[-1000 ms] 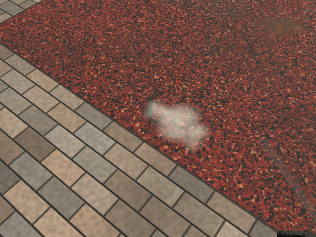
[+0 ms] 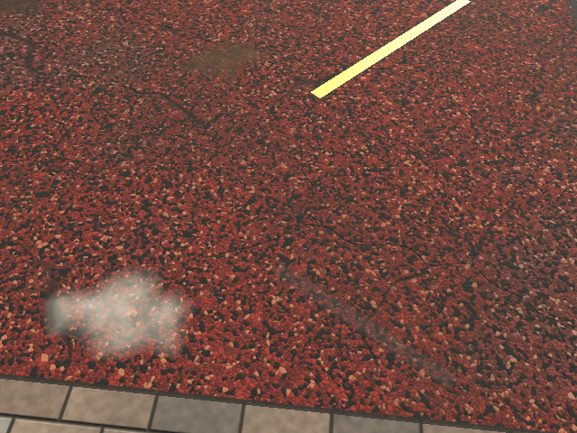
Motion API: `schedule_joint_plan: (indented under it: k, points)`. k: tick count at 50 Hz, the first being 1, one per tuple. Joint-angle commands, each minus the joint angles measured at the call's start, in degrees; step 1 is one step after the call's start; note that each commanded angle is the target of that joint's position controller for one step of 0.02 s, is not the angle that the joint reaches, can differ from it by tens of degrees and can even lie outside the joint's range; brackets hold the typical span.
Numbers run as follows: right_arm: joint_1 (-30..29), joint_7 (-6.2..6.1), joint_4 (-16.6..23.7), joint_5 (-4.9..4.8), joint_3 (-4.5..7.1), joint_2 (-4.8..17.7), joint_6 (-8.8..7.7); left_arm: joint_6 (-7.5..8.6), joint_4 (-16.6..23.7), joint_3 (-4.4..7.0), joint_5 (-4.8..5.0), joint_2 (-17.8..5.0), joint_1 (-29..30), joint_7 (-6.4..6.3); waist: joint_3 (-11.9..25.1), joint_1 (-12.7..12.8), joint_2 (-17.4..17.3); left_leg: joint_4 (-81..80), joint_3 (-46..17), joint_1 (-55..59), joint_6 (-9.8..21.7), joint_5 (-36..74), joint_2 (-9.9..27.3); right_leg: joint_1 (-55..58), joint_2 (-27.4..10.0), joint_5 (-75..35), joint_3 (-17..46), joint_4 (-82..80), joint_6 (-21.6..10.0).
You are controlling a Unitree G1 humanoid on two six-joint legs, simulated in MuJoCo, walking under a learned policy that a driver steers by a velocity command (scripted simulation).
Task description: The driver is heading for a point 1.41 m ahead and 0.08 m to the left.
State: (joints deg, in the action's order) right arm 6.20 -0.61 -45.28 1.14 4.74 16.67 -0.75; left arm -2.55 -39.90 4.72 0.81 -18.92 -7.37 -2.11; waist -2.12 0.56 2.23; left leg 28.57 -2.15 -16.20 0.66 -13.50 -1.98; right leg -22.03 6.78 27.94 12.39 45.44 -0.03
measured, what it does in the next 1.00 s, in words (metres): steps on the spot: right foot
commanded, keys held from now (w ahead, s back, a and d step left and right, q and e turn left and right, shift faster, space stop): e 0.02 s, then no key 0.98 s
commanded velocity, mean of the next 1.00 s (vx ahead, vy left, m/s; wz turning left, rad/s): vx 0.00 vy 0.00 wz -0.15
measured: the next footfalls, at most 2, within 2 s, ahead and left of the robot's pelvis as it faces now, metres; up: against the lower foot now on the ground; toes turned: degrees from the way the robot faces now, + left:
right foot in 0.32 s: +0.02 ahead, -0.15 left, +0.00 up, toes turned -4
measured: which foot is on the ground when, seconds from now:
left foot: down 0.00-1.00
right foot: up 0.00-0.30, down 0.32-1.00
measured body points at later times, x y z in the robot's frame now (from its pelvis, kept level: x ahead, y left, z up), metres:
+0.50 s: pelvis +0.00 -0.04 +0.00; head +0.01 -0.05 +0.45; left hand +0.18 +0.19 -0.10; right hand +0.07 -0.33 -0.13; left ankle +0.01 +0.11 -0.74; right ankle -0.02 -0.15 -0.74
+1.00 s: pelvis +0.01 -0.04 +0.00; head +0.01 -0.05 +0.45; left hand +0.13 +0.21 -0.13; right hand +0.04 -0.32 -0.14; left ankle +0.01 +0.11 -0.74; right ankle -0.02 -0.15 -0.74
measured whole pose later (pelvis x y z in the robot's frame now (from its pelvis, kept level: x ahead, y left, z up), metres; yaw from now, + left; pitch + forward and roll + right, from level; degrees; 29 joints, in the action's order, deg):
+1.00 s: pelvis +0.01 -0.04 +0.00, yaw -6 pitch -2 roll +0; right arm 10.4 -2.2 -58.4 0.3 1.7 15.4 0.2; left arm -0.4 -54.7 1.8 -0.3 -14.6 -10.4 -1.1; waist -2.1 -1.0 -0.2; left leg 25.9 0.2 -9.4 -3.1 -14.7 3.2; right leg -9.0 1.9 16.2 1.8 26.9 -1.4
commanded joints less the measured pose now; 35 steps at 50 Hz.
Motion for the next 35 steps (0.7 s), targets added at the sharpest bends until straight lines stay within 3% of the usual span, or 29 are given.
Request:
schedule_joint_plan:
  k: [1,2,3,6,10,12,14,15,16,17,18,19,20,22,23,25,28,35]
  points:
    - [-2.55,-0.56,4.72,0.36,1.48,7.47,-0.65,0.6,2.27,3.71,0.23,-11.01,-4.5,-0.09,5.01,1.76,-9.87,-10.0,-17.9,9.26,12.83,22.27,21.01,-10.78,-3.8,4.28,-2.42,22.4,2.74]
    - [-3.4,-0.78,4.99,-0.41,1.13,6.54,-0.48,-0.02,1.5,3.5,0.17,-9.45,-4.61,-0.36,4.07,1.49,-9.05,-9.98,-14.15,8.89,10.94,18.14,17.91,-11.11,-4.1,1.43,-2.9,23.69,3.63]
    - [-3.14,-1.0,4.72,-0.89,0.85,6.4,-0.34,-0.38,1.66,3.06,0.06,-7.83,-4.14,-0.35,3.25,0.81,-9.45,-10.13,-12.26,8.59,10.96,18.77,16.87,-11.53,-3.98,-0.63,-3.22,24.76,4.41]
    - [0.21,-1.52,3.53,-0.61,0.75,7.06,0.28,-0.09,3.26,1.77,0.48,-4.52,-1.37,-0.19,3.74,-1.23,-11.29,-10.66,-8.04,11.38,12.08,20.82,15.15,-10.56,-4.09,-2.67,-6.23,17.23,5.45]
    - [0.16,-1.14,2.99,-1.05,1.14,9.19,0.77,0.28,4.02,0.16,-0.35,-2.4,0.17,0.25,5.85,-2.37,-12.88,-9.84,-5.97,11.54,12.41,22.99,16.09,-1.38,-6.95,-2.22,-9.64,1.07,5.32]
    - [1.01,-0.7,2.27,-1.51,1.21,10.01,1.04,0.3,3.37,0.19,-0.17,-3.22,-0.69,0.57,5.86,-2.67,-13.55,-9.09,-6.09,10.51,12.33,23.77,16.35,3.21,-6.61,-4.55,-11.76,-6.0,4.84]
    - [0.45,-0.47,1.69,-2.34,0.79,9.7,1.27,0.35,1.45,0.33,-0.3,-3.16,-4.17,1.0,5.42,-0.63,-12.33,-6.73,-5.31,8.27,10.72,22.04,15.48,10.09,-5.71,-14.04,-13.65,-18.86,2.96]
    - [1.95,-0.36,0.8,-2.69,0.31,8.57,1.15,0.36,0.73,0.45,-0.52,-3.6,-5.32,1.17,4.97,0.02,-11.03,-5.45,-4.63,5.93,8.33,19.02,14.38,14.85,-5.55,-19.77,-13.32,-26.22,1.27]
    - [4.3,0.02,0.03,-1.86,-0.46,6.79,0.58,0.28,1.06,0.74,-0.81,-5.77,-5.63,0.9,6.43,-0.64,-6.78,-2.86,-2.98,1.38,4.06,12.58,12.52,21.77,-9.89,-27.71,-7.53,-27.03,-0.65]
    - [6.2,0.8,0.78,0.91,-1.63,3.51,-0.28,-0.13,1.82,1.43,-1.32,-10.37,-5.85,0.18,9.15,-3.33,7.48,5.49,2.65,-4.86,-0.91,-4.45,6.93,26.99,-20.97,-44.92,4.0,-24.0,-5.2]
    - [2.42,0.27,1.72,0.1,-1.68,3.41,-0.28,0.51,1.61,0.12,-2.31,-6.31,-2.86,0.87,8.06,-1.84,10.67,4.73,2.44,-2.96,-2.88,-13.77,5.13,16.79,-24.1,-36.74,6.4,-25.81,-11.98]
    - [0.84,-0.12,1.43,-0.39,-1.22,5.84,0.08,1.42,2.27,-0.57,-2.5,-3.89,0.18,1.45,5.24,-1.76,7.14,5.66,2.08,-1.17,-3.64,-11.8,5.58,14.15,-20.84,-28.6,4.6,-27.12,-11.82]
    - [0.28,-0.28,1.11,-0.41,-1.31,5.21,0.25,2.11,1.38,-0.89,-2.49,-2.87,1.09,1.52,4.59,-2.14,7.45,3.09,2.15,-0.47,-3.64,-6.74,5.23,13.5,-18.14,-23.98,2.42,-27.05,-9.46]
    - [1.57,-0.75,-0.07,0.14,-1.28,5.82,0.89,3.02,0.41,-0.77,-1.81,-3.87,1.53,1.6,2.74,-2.35,7.37,-2.13,1.13,3.16,-3.96,2.95,5.69,11.31,-15.33,-20.46,0.05,-26.69,-6.26]
    - [2.32,-0.66,-0.34,0.15,-1.46,5.94,0.84,3.16,-0.32,-1.03,-1.94,-3.5,0.69,1.58,2.79,-2.57,6.6,-3.55,0.93,5.71,-3.82,6.58,6.16,10.18,-14.14,-19.19,-0.78,-26.48,-5.1]
    - [3.76,-0.3,-2.14,-0.49,-1.09,7.59,0.56,2.93,-1.09,-1.48,-2.05,-2.26,-0.68,1.47,1.23,-1.8,2.31,-3.44,1.68,5.34,-2.82,5.2,6.0,9.51,-11.84,-15.26,-2.9,-26.5,-3.29]
    - [2.86,-0.22,-3.47,-0.26,-1.29,6.52,0.02,2.97,-2.27,-1.34,-1.61,-3.05,-1.02,1.26,1.23,-1.47,-1.01,-4.8,1.27,5.31,-3.07,7.73,6.09,11.33,-11.1,-20.76,-3.83,-24.23,-3.29]
    - [3.63,-0.9,-6.83,-0.64,-1.5,6.3,0.0,2.64,-5.31,-1.38,-1.34,-2.23,-0.98,1.29,2.57,-1.61,-2.05,-5.22,1.67,6.97,-3.38,8.84,6.03,12.76,-10.03,-26.24,-5.34,-23.26,-3.43]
